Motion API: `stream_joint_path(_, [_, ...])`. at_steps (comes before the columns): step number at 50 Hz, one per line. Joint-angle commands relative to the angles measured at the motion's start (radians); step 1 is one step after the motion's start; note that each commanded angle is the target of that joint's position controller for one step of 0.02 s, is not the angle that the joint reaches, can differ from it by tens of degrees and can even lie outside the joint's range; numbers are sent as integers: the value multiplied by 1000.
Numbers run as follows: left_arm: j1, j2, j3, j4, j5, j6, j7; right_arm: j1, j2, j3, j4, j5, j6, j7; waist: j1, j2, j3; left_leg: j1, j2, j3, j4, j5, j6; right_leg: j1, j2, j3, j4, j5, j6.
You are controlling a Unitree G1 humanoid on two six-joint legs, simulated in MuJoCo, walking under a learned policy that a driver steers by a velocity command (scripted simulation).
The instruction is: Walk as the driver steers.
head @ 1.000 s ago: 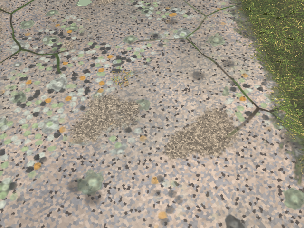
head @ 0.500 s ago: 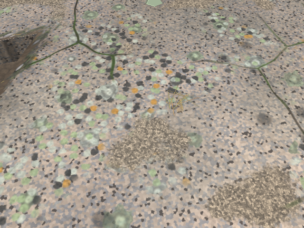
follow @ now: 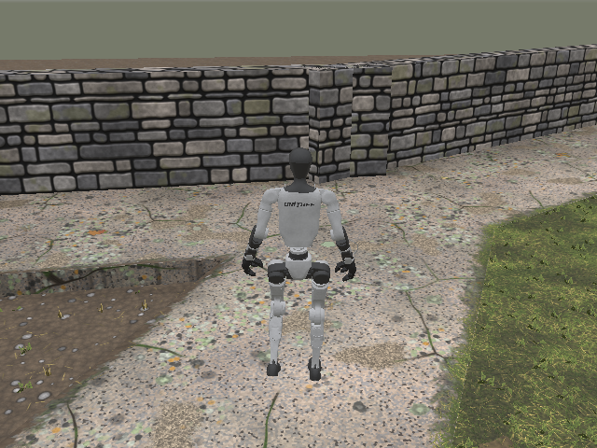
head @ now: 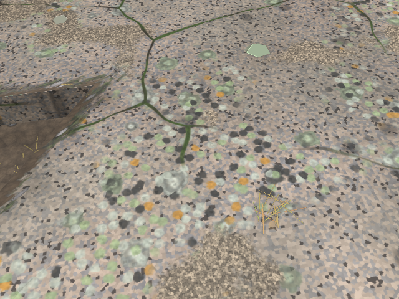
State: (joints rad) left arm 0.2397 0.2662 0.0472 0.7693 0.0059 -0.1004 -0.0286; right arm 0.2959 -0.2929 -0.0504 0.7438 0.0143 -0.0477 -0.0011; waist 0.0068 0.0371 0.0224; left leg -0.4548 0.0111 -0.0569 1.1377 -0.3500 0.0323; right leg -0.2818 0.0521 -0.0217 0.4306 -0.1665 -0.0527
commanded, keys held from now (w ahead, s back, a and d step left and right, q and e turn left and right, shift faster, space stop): w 0.34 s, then w+e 0.36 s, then e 0.30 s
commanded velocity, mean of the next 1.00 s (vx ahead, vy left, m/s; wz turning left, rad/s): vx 0.43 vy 0.00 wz -0.24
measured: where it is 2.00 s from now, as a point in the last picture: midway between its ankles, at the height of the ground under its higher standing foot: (254, 212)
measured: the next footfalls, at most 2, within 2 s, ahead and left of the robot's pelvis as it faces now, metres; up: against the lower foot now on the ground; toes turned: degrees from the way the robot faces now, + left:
left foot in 0.36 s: +0.36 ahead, +0.15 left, +0.00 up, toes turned +1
right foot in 0.88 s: +0.62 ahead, -0.11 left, +0.00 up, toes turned -16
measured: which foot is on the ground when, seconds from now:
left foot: up 0.00-0.34, down 0.36-0.86, up 0.88-1.00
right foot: down 0.00-0.36, up 0.38-0.86, down 0.88-1.00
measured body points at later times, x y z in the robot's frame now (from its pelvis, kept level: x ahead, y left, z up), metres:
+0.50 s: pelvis +0.28 +0.06 +0.00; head +0.30 +0.07 +0.45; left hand +0.34 +0.34 -0.13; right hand +0.42 -0.21 -0.09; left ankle +0.32 +0.15 -0.74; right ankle +0.19 -0.09 -0.65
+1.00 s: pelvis +0.51 -0.01 -0.01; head +0.56 -0.03 +0.43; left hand +0.75 +0.20 -0.10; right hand +0.53 -0.31 -0.13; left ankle +0.45 +0.16 -0.64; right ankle +0.58 -0.10 -0.74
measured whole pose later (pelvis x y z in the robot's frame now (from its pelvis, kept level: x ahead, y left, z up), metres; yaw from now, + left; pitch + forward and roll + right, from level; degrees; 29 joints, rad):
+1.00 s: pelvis +0.51 -0.01 -0.01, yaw -18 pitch +2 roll +1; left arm 0.14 0.30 0.07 0.67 -0.01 -0.02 -0.03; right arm 0.18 -0.30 -0.05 0.78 0.00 -0.05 -0.02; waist 0.00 0.01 0.08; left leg -0.43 0.01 -0.03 1.25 -0.51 -0.05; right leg -0.46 0.08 0.00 0.53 -0.11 -0.09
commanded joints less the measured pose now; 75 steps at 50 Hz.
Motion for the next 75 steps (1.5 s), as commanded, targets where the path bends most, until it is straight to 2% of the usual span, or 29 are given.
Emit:
stream_joint_path(1, [8,114,23,-41,-4,-14,4,-6,-67,-22,-73,-5,-15,1,-5,-137,-20,-181,92,-21,-69,67,-18,138,-261,302,-263,60,-176])
stream_joint_path(12, [156,185,39,56,-30,21,22,-322,-34,-1,-160,4,-41,31,86,-104,39,-143,49,35,-590,397,-28,245,-270,142,-256,217,-138])
stream_joint_path(15, [153,206,47,71,-31,38,30,-304,-64,-11,-164,2,-47,42,47,-119,21,-84,28,44,-639,294,13,325,-303,150,-177,350,-112])
stream_joint_path(17, [128,200,42,68,-29,47,34,-99,-126,-45,-104,-5,-47,33,-66,-106,-110,227,-14,87,-680,300,64,280,-240,87,65,598,-71])
stream_joint_path(18, [127,151,20,43,-10,44,35,79,-191,-66,-73,-19,-45,21,-137,-30,-255,540,141,-74,-634,336,127,84,-187,60,344,395,-35])
stream_joint_path(19, [256,30,-18,27,-9,25,29,139,-271,-84,-54,-22,-37,20,-87,237,-391,878,384,-520,-707,153,279,-316,-13,27,704,-261,31])
stream_joint_path(20, [209,122,3,46,-31,10,24,153,-171,-60,-55,-13,-33,19,-130,173,-385,849,391,-630,-795,11,272,-431,-35,156,833,-415,27])
stream_joint_path(21, [116,179,22,15,-54,2,21,91,-138,-45,-55,-12,-35,16,-126,116,-225,722,360,-480,-821,27,227,-491,-79,155,857,-338,19])
stream_joint_path(23, [38,160,25,-1,-37,7,26,-25,-87,-30,-56,-21,-41,17,-68,38,-82,482,283,-279,-886,168,188,-439,-150,123,765,-193,29])
stream_joint_path(28, [68,88,25,5,-33,62,31,-83,-81,-36,-15,-29,-76,17,6,35,-8,299,248,-49,-1009,351,181,-362,-187,141,667,-47,62])
stream_joint_path(35, [-131,51,10,-66,-24,52,-1,-35,-129,-48,40,-23,-62,-6,-59,-4,50,364,218,170,-1031,436,136,-373,-164,58,306,256,53])
stream_joint_path(38, [-207,49,10,-119,-14,50,-22,-9,-149,-53,63,-13,-32,-18,-75,-3,70,448,234,223,-935,678,115,-371,-133,0,204,224,35])
stream_joint_path(41, [-137,94,33,-135,-11,53,-41,-31,-185,-64,55,6,0,-37,-20,54,-11,521,243,243,-751,999,76,-257,-60,-59,183,91,-7])
stream_joint_path(43, [81,173,77,-86,-11,53,-31,-69,-180,-62,38,14,15,-46,100,28,-124,452,190,265,-433,987,22,22,7,-65,72,165,-62])
stream_joint_path(44, [156,255,101,-78,-9,60,-4,-24,-137,-45,23,-13,5,-41,118,-111,-205,237,121,268,-142,585,-43,282,-117,114,63,530,-120])
stream_joint_path(45, [88,345,103,-115,10,62,9,118,-19,-6,-6,-58,-13,-20,-21,-318,-339,-152,-67,164,237,-367,-114,613,-397,567,134,925,-348])
stream_joint_path(46, [112,286,93,-150,8,64,2,71,-115,-18,9,-28,-29,-4,73,-164,-520,-172,-60,-44,330,-358,-101,621,-431,670,45,769,-399])
stream_joint_path(47, [47,238,80,-161,0,62,-1,-38,-143,-28,-23,7,-29,-2,76,-109,-387,-226,-15,-52,294,-262,-78,513,-376,538,7,649,-347])
stream_joint_path(49, [-52,168,62,-166,-26,72,10,-91,-134,-30,-24,-16,-11,-28,16,-33,-174,-215,46,-29,141,-130,-82,224,-282,399,-57,459,-256])
stream_joint_path(50, [-76,163,59,-175,-13,78,16,-76,-141,-35,-26,-19,5,-32,-17,-62,-146,-143,55,-34,95,-99,-83,110,-257,373,-87,426,-244])
stream_joint_path(52, [-96,178,65,-186,4,81,21,-43,-115,-33,-24,-25,23,-37,-45,-97,-143,-68,35,-16,12,-69,-98,3,-225,336,-104,459,-239])
stream_joint_path(55, [-81,203,75,-184,-4,90,39,-65,-93,-25,-30,-30,31,-46,-37,-110,-179,-61,14,-21,-123,-9,-124,-3,-205,327,-85,457,-226])
stream_joint_path(60, [-94,202,75,-197,-12,124,62,-158,-92,-24,-59,-19,39,-40,-5,-160,-153,-34,-13,-48,-304,87,-131,-29,-162,399,-97,44,-169])
stream_joint_path(65, [-79,175,62,-199,-16,131,55,-143,-99,-30,-65,-4,5,-16,-4,-208,-145,115,-29,-13,-551,68,-81,-30,-155,492,-71,-282,-150])
stream_joint_path(67, [-47,110,37,-185,-11,126,56,-73,-109,-37,-47,-17,-11,-12,-37,-141,-125,310,54,-55,-733,77,-22,-147,-78,438,46,-416,-83])
stream_joint_path(68, [-29,42,16,-191,-8,117,54,-16,-170,-45,-42,-46,-14,-15,-31,53,-139,408,246,-297,-832,-99,68,-276,40,259,311,-447,-15])
stream_joint_path(69, [-75,92,29,-242,-20,95,52,28,-249,-70,-18,-66,-18,-2,-36,250,-38,376,365,-625,-951,-285,200,-486,81,182,476,-443,3])
stream_joint_path(71, [-68,176,55,-199,-15,77,47,-33,-147,-48,-34,-24,-32,-7,-25,121,38,359,311,-509,-941,-313,183,-532,4,220,589,-278,27])
stream_joint_path(75, [-111,106,39,-186,-10,55,26,14,-119,-36,-10,-13,-31,-18,-52,102,25,384,214,-286,-969,-54,139,-496,-58,94,557,-78,67])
